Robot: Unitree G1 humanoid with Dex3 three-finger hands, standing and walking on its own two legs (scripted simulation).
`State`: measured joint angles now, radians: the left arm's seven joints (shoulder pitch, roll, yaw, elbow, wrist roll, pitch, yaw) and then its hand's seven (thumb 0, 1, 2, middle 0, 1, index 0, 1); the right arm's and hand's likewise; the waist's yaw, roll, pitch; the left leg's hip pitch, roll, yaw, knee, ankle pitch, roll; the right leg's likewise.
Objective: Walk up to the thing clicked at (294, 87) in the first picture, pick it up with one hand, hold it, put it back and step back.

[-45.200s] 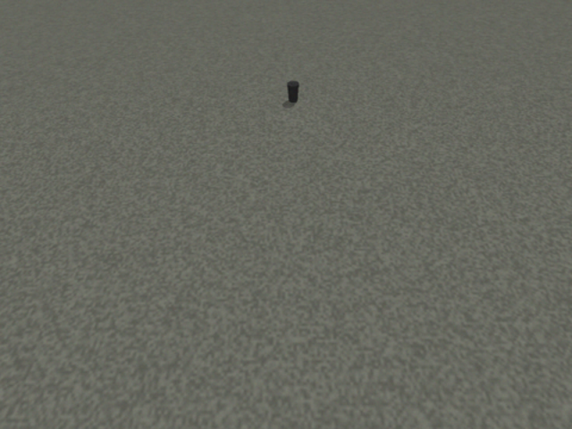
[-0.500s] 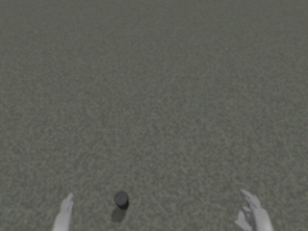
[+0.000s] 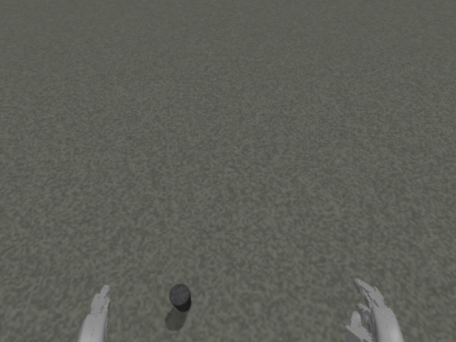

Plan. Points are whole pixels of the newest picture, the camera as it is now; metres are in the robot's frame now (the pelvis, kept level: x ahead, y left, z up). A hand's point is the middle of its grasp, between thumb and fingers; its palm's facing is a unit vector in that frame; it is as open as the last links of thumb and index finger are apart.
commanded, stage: home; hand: left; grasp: from the side
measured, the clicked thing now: (181, 299) +0.41 +0.20 -0.66
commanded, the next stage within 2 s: stand in 0.36 s
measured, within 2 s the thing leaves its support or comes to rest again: neither
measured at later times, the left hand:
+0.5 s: hand (131, 337) +0.17 +0.18 -0.06, palm faces +0.11 -0.95 -0.28, open 17.4 cm
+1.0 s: hand out of the picture +0.14 +0.22 -0.10, palm faces -0.04 -0.94 -0.35, open 8.2 cm
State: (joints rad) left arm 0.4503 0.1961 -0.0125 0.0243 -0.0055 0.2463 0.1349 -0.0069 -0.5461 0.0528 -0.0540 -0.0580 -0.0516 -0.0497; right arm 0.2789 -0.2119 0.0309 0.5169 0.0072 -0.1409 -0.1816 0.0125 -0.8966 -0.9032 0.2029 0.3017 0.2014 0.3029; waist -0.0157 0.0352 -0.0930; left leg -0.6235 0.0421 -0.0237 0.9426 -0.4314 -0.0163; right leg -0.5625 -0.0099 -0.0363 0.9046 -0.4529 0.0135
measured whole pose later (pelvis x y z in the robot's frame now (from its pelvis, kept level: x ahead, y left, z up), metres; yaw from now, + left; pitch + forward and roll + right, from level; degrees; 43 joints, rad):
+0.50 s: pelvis +0.00 +0.00 +0.00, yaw +0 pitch +7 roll -2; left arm 0.45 0.20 -0.01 0.02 -0.01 0.25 0.14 -0.01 -0.54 0.06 -0.06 -0.06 -0.05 -0.05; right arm 0.28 -0.21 0.03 0.52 0.01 -0.14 -0.18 0.01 -0.90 -0.90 0.20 0.30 0.20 0.30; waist -0.01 0.03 -0.10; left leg -0.62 0.04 -0.02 0.94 -0.43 -0.01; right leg -0.56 -0.01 -0.03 0.90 -0.45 0.02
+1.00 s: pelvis +0.00 +0.00 +0.02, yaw +0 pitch +1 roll +0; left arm 0.24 0.31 0.00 0.61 0.05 0.02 0.02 0.01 0.75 0.87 -0.20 -0.30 -0.20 -0.29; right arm 0.18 -0.29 -0.02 0.80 -0.06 -0.03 -0.02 0.01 -0.90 -0.90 0.20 0.30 0.20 0.30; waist 0.01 -0.01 0.01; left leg -0.44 0.01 0.01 0.81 -0.38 0.00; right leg -0.41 -0.04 0.00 0.83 -0.43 0.02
